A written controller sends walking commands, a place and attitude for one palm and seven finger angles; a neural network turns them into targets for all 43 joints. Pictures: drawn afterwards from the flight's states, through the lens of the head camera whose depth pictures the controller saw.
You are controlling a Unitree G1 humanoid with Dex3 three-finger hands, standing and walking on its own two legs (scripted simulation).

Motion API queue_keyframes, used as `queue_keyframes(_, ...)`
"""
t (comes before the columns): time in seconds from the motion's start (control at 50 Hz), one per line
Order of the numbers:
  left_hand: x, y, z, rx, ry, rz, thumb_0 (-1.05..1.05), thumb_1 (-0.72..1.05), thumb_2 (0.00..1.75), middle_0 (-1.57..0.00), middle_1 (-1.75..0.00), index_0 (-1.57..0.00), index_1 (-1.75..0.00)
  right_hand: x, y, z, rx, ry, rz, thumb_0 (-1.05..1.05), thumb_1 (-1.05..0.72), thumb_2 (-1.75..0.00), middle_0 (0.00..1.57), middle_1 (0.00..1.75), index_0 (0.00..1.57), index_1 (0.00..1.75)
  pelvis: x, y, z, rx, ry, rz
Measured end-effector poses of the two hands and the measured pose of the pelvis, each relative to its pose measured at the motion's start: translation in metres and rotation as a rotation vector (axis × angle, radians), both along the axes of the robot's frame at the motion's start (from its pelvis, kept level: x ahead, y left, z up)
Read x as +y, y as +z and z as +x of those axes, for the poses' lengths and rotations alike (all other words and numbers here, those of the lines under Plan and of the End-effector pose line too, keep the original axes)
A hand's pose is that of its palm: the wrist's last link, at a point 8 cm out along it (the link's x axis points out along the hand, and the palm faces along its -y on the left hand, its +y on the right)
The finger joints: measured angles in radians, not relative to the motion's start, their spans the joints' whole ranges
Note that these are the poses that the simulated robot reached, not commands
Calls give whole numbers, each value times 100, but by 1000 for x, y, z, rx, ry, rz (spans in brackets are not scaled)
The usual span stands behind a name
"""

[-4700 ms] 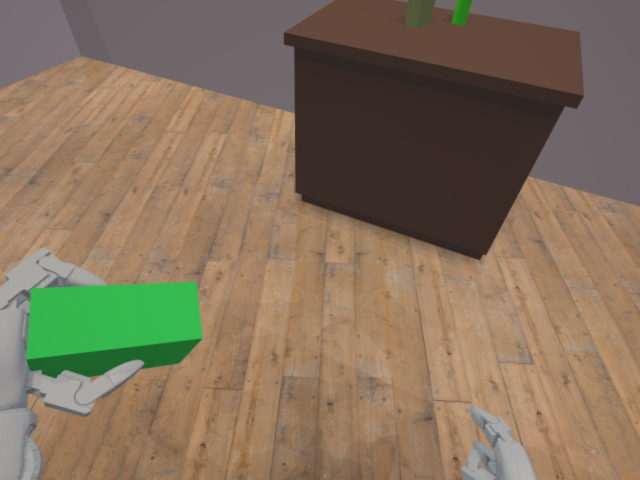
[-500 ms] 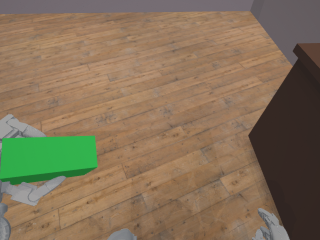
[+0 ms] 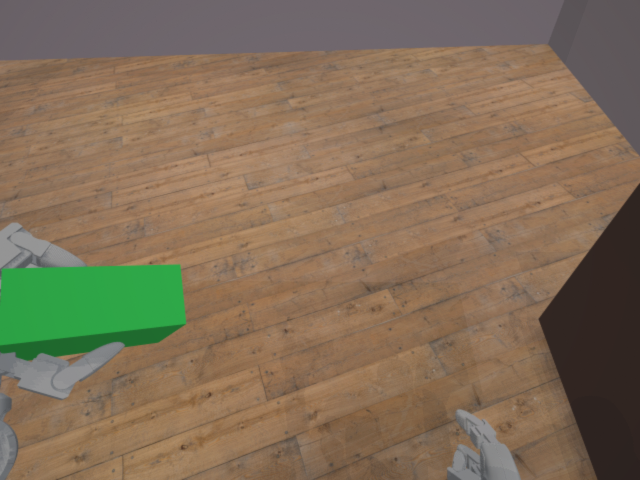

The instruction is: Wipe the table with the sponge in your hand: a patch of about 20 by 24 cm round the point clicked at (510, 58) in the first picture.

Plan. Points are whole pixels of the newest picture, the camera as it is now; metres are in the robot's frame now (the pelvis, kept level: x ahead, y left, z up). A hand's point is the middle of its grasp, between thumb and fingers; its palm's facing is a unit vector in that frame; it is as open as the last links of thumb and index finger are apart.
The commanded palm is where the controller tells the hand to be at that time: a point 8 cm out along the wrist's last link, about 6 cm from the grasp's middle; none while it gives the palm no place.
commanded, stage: turn to face it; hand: left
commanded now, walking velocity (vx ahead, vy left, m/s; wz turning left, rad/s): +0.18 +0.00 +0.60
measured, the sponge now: (122, 310) +0.23 +0.21 +0.16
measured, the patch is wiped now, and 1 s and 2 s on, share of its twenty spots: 0.00 0.00 0.00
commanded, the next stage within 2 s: none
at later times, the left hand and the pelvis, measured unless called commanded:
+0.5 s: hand (148, 221) +0.33 +0.22 +0.18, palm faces +0.29 -0.87 -0.41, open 10.2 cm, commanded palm +0.27 +0.25 +0.19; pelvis +0.06 +0.00 +0.01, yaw -11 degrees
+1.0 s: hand (326, 251) +0.30 +0.02 +0.19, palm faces -0.06 -0.81 -0.59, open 10.2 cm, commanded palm +0.27 +0.09 +0.19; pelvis -0.01 -0.08 +0.01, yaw -28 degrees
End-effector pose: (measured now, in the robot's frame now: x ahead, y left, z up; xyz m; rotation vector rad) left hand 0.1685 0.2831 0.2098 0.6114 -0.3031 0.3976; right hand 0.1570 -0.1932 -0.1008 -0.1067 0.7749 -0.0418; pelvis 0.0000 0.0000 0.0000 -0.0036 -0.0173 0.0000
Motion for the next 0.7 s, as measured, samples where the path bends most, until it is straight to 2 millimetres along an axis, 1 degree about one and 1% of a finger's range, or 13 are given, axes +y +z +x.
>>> queue_keyframes(0.02, -2, -8, 6, 13, 13, -32, -1, -50, 101, -72, -137, -73, -136, -10, -3, 5, 12, 2, -19, 1, -89, -90, 20, 30, 21, 30, -2, -1, 2, -9, 10, 0)
queue_keyframes(0.06, -8, -21, 17, 46, 24, -101, -1, -50, 101, -72, -137, -73, -136, -29, -2, 14, 28, -3, -56, 1, -90, -90, 20, 30, 21, 30, -5, 1, 7, -20, 20, 9)
queue_keyframes(0.12, -20, -30, 28, 96, -5, -138, -1, -50, 101, -72, -137, -73, -136, -55, 12, 25, 29, -32, -110, 1, -90, -90, 20, 30, 20, 30, -10, 8, 17, -16, 12, 24)
queue_keyframes(0.16, -28, -26, 34, 108, -45, -124, -1, -50, 101, -72, -137, -73, -136, -68, 24, 30, 23, -51, -148, 1, -90, -90, 20, 30, 20, 30, -13, 12, 24, -6, 4, 31)
queue_keyframes(0.24, -35, -5, 49, 55, -123, -63, -1, -50, 101, -72, -137, -73, -136, -84, 44, 41, -1, -74, -214, 1, -90, -90, 19, 30, 20, 30, -14, 16, 36, 14, -28, 33)
queue_keyframes(0.3, -30, 9, 63, -21, -160, -26, -1, -50, 101, -72, -137, -73, -136, -84, 51, 50, -27, -93, -237, 1, -90, -90, 19, 29, 20, 30, -8, 14, 46, 26, -62, 21)
queue_keyframes(0.34, -24, 12, 75, -71, -175, -18, -1, -50, 101, -72, -137, -73, -136, -80, 51, 55, -51, -120, -238, 1, -90, -90, 19, 29, 20, 30, -1, 8, 54, 26, -85, 4)
queue_keyframes(0.4, -14, 8, 96, -102, -177, -41, -1, -50, 101, -72, -137, -73, -136, -66, 52, 57, -67, -166, -199, 1, -90, -90, 19, 29, 20, 30, 4, 7, 61, 21, -126, 20)
queue_keyframes(0.46, -13, -4, 115, -47, -172, -77, -1, -50, 101, -72, -137, -73, -136, -49, 51, 53, -76, -173, -139, 1, -90, -90, 19, 29, 20, 30, 5, 12, 64, 21, -162, -3)
queue_keyframes(0.52, -30, -13, 128, 18, -211, -118, -1, -50, 101, -72, -137, -73, -136, -36, 48, 43, -62, -167, -75, 1, -90, -90, 20, 30, 20, 30, 2, 15, 63, 20, -203, -20)
queue_keyframes(0.58, -61, -14, 133, 50, -297, -120, -1, -50, 101, -72, -137, -73, -136, -33, 42, 29, -44, -172, -28, 1, -90, -90, 20, 30, 20, 30, -5, 16, 59, 19, -242, -23)
queue_keyframes(0.64, -93, -8, 136, 64, -384, -70, -1, -50, 101, -72, -137, -73, -136, -43, 33, 11, -26, -200, 8, 1, -90, -90, 20, 30, 21, 30, -18, 14, 53, 21, -283, -15)
queue_keyframes(0.7, -123, -1, 138, 72, -432, 16, -1, -50, 101, -72, -137, -73, -136, -64, 19, -9, -11, -245, 37, 1, -90, -90, 20, 30, 21, 30, -36, 8, 46, 22, -322, 2)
